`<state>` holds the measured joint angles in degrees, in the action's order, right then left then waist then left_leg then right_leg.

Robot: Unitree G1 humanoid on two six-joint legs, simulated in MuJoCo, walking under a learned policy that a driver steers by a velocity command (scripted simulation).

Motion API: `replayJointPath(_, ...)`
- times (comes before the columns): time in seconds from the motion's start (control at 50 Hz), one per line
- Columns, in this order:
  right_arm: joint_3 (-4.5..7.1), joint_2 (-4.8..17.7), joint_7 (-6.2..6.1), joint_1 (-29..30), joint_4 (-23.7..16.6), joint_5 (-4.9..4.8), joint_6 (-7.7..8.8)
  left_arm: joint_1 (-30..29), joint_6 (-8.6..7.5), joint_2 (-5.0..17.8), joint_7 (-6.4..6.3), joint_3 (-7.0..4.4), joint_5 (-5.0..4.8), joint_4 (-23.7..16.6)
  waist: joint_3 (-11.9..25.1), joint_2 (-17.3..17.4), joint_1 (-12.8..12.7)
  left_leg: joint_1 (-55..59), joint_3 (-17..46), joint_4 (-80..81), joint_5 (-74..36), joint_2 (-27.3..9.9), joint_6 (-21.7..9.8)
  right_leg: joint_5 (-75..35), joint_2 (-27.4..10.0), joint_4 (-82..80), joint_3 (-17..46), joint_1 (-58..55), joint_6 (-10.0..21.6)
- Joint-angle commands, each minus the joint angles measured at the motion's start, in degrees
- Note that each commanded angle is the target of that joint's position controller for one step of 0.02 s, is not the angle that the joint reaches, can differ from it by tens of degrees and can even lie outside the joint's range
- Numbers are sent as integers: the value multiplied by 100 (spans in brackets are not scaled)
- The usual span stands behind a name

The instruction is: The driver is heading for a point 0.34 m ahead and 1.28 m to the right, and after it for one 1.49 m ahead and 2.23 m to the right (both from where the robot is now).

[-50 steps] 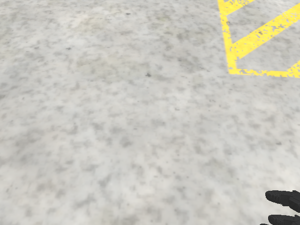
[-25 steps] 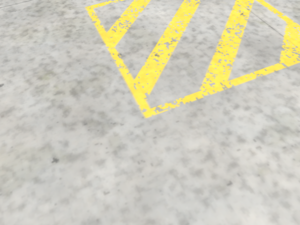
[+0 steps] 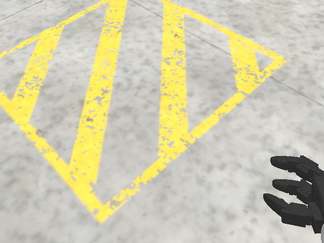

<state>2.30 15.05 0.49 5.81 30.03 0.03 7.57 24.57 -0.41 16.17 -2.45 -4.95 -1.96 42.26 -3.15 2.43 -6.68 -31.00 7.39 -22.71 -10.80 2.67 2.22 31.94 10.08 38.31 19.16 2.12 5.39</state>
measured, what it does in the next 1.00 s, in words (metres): walks ahead, turning right: right foot, then left foot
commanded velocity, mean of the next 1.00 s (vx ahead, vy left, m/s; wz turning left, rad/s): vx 0.13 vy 0.00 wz -0.99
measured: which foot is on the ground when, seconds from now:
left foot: down 0.00-0.52, up 0.54-0.90, down 0.92-1.00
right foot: down 0.00-0.00, up 0.02-0.50, down 0.52-0.92, up 0.94-1.00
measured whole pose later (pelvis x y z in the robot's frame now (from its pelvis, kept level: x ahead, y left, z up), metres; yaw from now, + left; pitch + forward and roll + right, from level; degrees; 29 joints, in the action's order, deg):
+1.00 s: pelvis +0.19 +0.00 +0.03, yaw -56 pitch +3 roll +1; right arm 4.8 17.4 0.1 -9.3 41.9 0.2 1.7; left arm 9.2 2.1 19.3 -1.1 -4.8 -1.4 31.6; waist 0.9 -1.2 0.7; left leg -17.5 2.7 -29.0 14.7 2.6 -0.8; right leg 24.5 5.3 54.9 9.2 29.5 1.8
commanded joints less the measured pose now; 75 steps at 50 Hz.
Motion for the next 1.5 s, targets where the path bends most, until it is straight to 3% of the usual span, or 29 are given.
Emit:
replayJointPath(0.02,350,1061,-98,-2267,160,90,-22,-227,7,-337,-1,138,326,-721,2482,687,1016,5164,1427,-1123,-3624,-1885,-331,1406,39,3433,-457,2532,-635)
replayJointPath(0.04,323,1118,2,-2181,71,303,-100,1400,46,152,93,77,42,-688,3442,2214,270,5848,3823,-851,-2939,-3273,-1505,1556,-59,5038,-181,3318,-826)
replayJointPath(0.06,365,1094,-30,-1481,-44,188,-191,1133,137,754,149,-19,-73,-628,3288,1669,326,5417,3993,-315,109,-3237,-1959,395,-762,5608,-510,3715,-983)
replayJointPath(0.08,243,528,-133,-1089,-200,170,-299,27,213,1035,148,-103,-52,-764,2475,736,620,4413,2847,129,1586,-2512,-1725,-310,-952,5224,-957,3796,-1055)
replayJointPath(0.1,139,385,-199,-830,-194,142,-414,-463,322,1136,104,-164,2,-846,1811,91,579,3408,2007,325,1824,-2074,-1405,-736,-1086,4975,-1229,3585,-1097)
replayJointPath(0.14,183,534,-215,-714,59,147,-461,-740,419,1029,69,-176,34,-1018,925,-29,459,2015,835,507,1027,-1604,-1281,-781,-1382,4231,-1334,3126,-1020)
replayJointPath(0.2,281,689,-184,-1044,505,167,-389,-955,321,479,31,-23,54,-1166,876,243,538,2108,138,630,-534,-1692,-1549,-624,-1539,3242,-1550,3232,-982)
replayJointPath(0.28,383,976,-198,-952,655,122,-495,-1241,386,743,89,-77,58,-1204,1130,113,581,2376,-161,927,342,-2170,-1754,-1402,-1794,2586,-1547,3233,-952)
replayJointPath(0.5,523,1259,25,-991,975,-161,-752,-1581,588,964,360,-273,53,-1233,780,306,524,2521,-1788,-81,1416,-2083,-805,-1941,-1279,-852,-2481,1391,-257)
replayJointPath(0.52,487,1057,53,-1282,1102,-142,-779,-1101,576,1331,282,-426,80,-1091,774,-329,402,1893,-2089,-1102,1874,-1680,-385,-3086,-1409,-1484,-1834,560,63)
replayJointPath(0.54,415,833,52,-1283,835,110,-765,-803,545,2198,162,-625,86,-1097,675,-2193,608,-221,-2380,-3022,4549,-809,225,-5697,-2742,-1447,427,-561,875)
replayJointPath(0.56,372,800,-29,-662,543,217,-721,-991,331,2087,202,-554,319,-1282,1217,-1772,365,-1014,-978,-4131,4911,-391,355,-5090,-3028,-1618,1394,-402,1637)
replayJointPath(0.6,409,917,-110,-397,505,16,-695,-1280,66,1709,221,-462,209,-1213,1004,-952,521,-1335,-392,-4332,3953,-428,100,-4356,-2597,-1795,629,-251,1225)
replayJointPath(0.62,428,976,-168,-522,616,71,-683,-1492,65,1477,174,-395,93,-1248,958,-726,638,-1298,-290,-4173,3607,-490,70,-4206,-2438,-1734,425,-135,992)
replayJointPath(0.76,293,625,-80,-566,682,12,-665,-1701,232,1371,-16,-357,81,-1408,1217,-927,732,22,-168,-2365,2832,113,264,-4229,-1810,-1337,440,659,706)
replayJointPath(0.88,387,855,16,-980,756,-61,-618,-1860,300,1267,47,-335,29,-1528,1270,-1309,789,1239,-41,-814,2661,148,64,-2773,-1512,-1174,1262,1145,463)
replayJointPath(0.9,431,872,25,-1272,851,-112,-599,-1953,308,1173,55,-290,-2,-1551,1238,-1172,965,2043,-137,-203,2236,22,-50,-1282,-1273,-1077,1165,1756,325)
replayJointPath(0.94,575,1502,-31,-2087,954,-2,-626,-1456,257,561,102,-72,30,-1605,1198,855,945,3691,2463,925,5094,-2075,-1018,729,-113,1298,-548,4160,-143)
replayJointPath(0.96,609,1625,-18,-1757,885,142,-502,-1665,117,830,135,-89,16,-1786,533,1366,806,3140,3623,1400,6055,-2675,-1433,-165,-781,2224,-747,4963,-255)
replayJointPath(1.0,485,1127,-171,-1267,685,-16,-426,-1673,69,1288,152,-226,119,-1553,245,755,755,2780,2322,1347,5461,-2169,-1097,-1051,-1226,2937,-1150,4916,-483)
replayJointPath(1.04,411,1015,-246,-1496,720,-86,-407,-1599,58,1066,199,-170,140,-1510,238,496,834,2756,1398,1312,4898,-1862,-848,-1440,-1383,3549,-1423,4951,-610)
replayJointPath(1.2,389,1151,-176,-2387,1009,136,-289,-1874,31,634,279,41,-37,-1733,-175,461,1067,3020,-276,1564,3839,-2017,-983,-2310,-1832,3623,-1516,5632,-912)
replayJointPath(1.34,480,1394,-106,-2614,1288,37,-410,-2472,-26,334,566,226,-69,-1807,-776,186,1113,3644,-1751,1776,2623,-2130,-784,-2223,-2036,1902,-2153,5228,-378)
replayJointPath(1.4,546,1738,-61,-2497,1328,-31,-477,-1978,-57,530,584,130,-65,-1628,-371,421,624,3379,-2334,843,-1785,-2039,-780,-1440,-1257,1275,-2945,3176,64)
replayJointPath(1.42,563,1889,-51,-2449,1370,-31,-504,-1038,-74,843,554,-60,-122,-1401,211,572,32,3191,-2406,-408,-3606,-2078,-798,-1250,-769,1100,-3118,1800,258)
replayJointPath(1.44,491,1772,-68,-2284,1315,-46,-461,516,-32,1346,495,-367,-159,-912,1027,353,-804,2314,-2425,-2108,-3853,-1907,-649,-1934,-470,408,-2964,-495,541)
replayJointPath(1.46,182,763,-75,-2541,1213,155,-348,1029,22,1802,398,-463,-179,-503,986,-1174,-495,274,-2114,-4426,1946,-1322,-289,-1602,-1284,184,-1198,-2015,601)
replayJointPath(1.48,4,379,-21,-2997,791,5,-78,817,-92,2218,405,-433,-126,-686,2537,-2706,249,-1053,-790,-6298,4237,-301,-182,1126,-2513,-1693,2647,-2930,1622)
replayJointPath(1.5,175,1223,-56,-2041,769,-318,62,844,-245,1461,497,-243,-18,-741,2367,-1182,-267,-1425,-144,-6503,3562,-540,-346,1291,-2745,-2490,2833,-2694,1205)
Next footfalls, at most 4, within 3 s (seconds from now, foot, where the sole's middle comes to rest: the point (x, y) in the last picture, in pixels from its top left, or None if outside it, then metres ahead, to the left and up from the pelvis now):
0.52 right None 0.14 -0.11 -0.75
0.92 left None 0.32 0.03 -0.75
1.44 right None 0.11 -0.42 -0.75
1.94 left None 0.27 -0.94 -0.75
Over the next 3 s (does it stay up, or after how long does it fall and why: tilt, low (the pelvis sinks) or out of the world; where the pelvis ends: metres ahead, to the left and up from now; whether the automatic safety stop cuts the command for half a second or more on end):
stays up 0.21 -1.45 0.02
